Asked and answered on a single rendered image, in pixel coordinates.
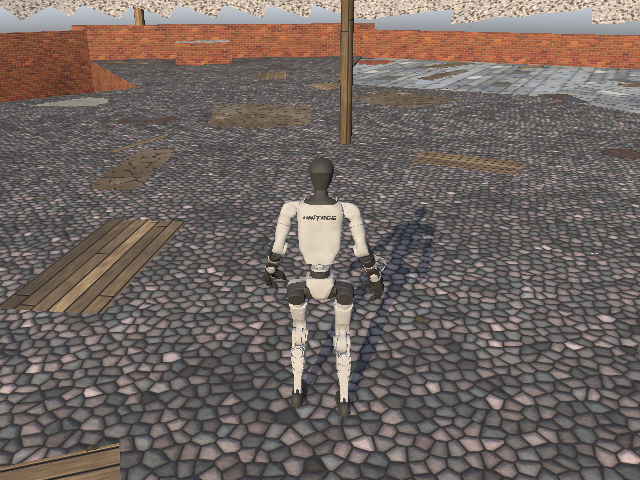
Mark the right robot forearm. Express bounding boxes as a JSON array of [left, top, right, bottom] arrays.
[[360, 242, 381, 282]]

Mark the robot right foot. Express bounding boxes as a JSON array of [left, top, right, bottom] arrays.
[[335, 390, 351, 417]]

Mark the left robot forearm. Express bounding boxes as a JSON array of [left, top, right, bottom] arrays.
[[265, 239, 282, 273]]

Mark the left robot upper arm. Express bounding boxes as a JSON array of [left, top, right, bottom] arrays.
[[272, 200, 300, 255]]

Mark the humanoid robot head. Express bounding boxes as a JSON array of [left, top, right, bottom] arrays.
[[304, 157, 338, 205]]

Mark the right robot hand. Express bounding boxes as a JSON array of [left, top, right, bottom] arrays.
[[361, 277, 384, 301]]

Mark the left robot hand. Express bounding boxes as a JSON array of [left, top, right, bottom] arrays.
[[263, 268, 286, 289]]

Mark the right robot upper arm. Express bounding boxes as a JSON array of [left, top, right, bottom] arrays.
[[341, 202, 369, 258]]

